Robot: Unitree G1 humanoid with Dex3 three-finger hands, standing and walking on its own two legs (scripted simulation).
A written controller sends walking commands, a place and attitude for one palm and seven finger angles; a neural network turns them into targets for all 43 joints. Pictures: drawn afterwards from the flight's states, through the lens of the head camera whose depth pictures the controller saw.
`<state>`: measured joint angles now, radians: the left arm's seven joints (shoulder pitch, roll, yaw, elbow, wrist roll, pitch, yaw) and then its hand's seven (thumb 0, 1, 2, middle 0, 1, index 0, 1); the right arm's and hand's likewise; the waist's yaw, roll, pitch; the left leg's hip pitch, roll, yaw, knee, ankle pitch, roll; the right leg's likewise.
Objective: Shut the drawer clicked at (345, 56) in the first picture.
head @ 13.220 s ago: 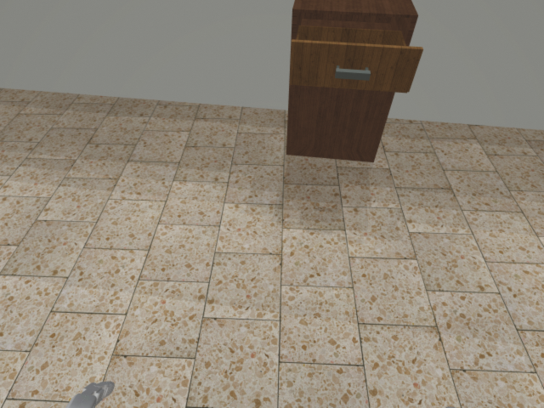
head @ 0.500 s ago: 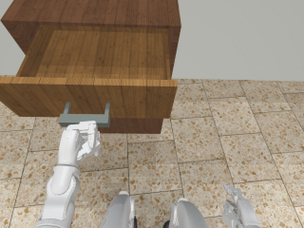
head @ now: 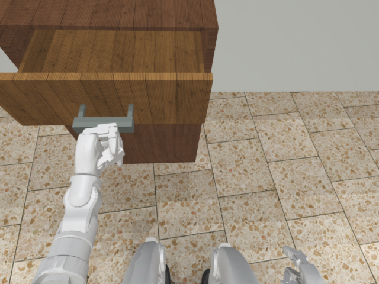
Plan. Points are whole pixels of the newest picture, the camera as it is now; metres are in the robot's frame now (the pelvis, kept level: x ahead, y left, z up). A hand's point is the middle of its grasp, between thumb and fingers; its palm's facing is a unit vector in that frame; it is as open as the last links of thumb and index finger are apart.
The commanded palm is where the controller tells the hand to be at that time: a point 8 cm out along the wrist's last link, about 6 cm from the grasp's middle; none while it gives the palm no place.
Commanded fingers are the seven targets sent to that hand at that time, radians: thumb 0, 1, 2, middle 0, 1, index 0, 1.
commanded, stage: push the drawer shut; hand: left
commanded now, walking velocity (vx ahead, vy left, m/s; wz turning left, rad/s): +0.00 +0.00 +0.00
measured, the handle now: (105, 116) +0.46 +0.19 +0.02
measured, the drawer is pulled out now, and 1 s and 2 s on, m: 0.14 0.02 0.00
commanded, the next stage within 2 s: pull the fist back off the drawer in 1.64 s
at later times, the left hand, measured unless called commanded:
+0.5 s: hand (123, 122) +0.44 +0.15 +0.02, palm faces +0.05 -1.00 -0.05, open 2.9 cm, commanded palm +0.42 +0.20 +0.03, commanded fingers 0.00 0.90 0.90 -1.40 -1.60 -1.40 -1.60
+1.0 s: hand (125, 101) +0.50 +0.16 +0.02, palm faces +0.05 -1.00 -0.04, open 3.0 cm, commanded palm +0.48 +0.20 +0.03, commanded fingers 0.00 0.90 0.90 -1.40 -1.60 -1.40 -1.60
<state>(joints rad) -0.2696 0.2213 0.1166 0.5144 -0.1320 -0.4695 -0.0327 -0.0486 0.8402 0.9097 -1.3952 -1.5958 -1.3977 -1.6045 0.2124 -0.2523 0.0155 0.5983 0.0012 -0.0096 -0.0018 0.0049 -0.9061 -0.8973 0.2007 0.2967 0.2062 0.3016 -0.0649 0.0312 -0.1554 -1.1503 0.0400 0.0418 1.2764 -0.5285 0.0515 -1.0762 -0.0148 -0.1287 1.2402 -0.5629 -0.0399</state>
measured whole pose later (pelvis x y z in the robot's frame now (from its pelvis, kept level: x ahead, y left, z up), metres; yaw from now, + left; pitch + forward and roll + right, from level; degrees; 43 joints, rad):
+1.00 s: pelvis +0.00 +0.00 -0.01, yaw -2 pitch +27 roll -4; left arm -0.80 0.39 0.34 1.07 -0.06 -0.53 -0.07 -0.01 0.81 0.89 -1.40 -1.60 -1.40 -1.60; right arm 0.30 -0.25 0.03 0.64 -0.03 0.06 0.02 0.00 -0.91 -0.90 0.20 0.30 0.21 0.30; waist -0.16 0.04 -0.14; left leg -1.26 0.06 0.04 1.31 -0.53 0.06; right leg -1.19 0.00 -0.12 1.26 -0.55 -0.04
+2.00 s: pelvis -0.04 +0.01 -0.03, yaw -2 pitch +30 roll -7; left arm -1.12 0.58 0.32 1.30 0.02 -0.45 -0.05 -0.03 0.62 0.98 -1.40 -1.60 -1.40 -1.60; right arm 0.35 -0.27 0.09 0.67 -0.05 -0.02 0.01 0.00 -0.91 -0.90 0.20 0.30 0.21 0.30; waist -0.26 0.04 -0.12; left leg -1.45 0.06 -0.01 1.38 -0.47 0.06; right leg -1.34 0.01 -0.17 1.30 -0.49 -0.04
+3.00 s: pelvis +0.04 +0.01 +0.06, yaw +1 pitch +15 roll -3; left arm -0.14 0.27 0.17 0.34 -0.21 -0.33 -0.11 0.02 0.90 0.90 -1.40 -1.60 -1.40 -1.60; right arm 0.23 -0.26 0.01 0.54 0.04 0.03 0.00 0.00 -0.91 -0.90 0.20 0.30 0.21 0.30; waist -0.05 0.04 -0.14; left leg -0.77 0.02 0.03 0.97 -0.47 0.05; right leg -0.68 0.01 -0.11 0.89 -0.48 -0.02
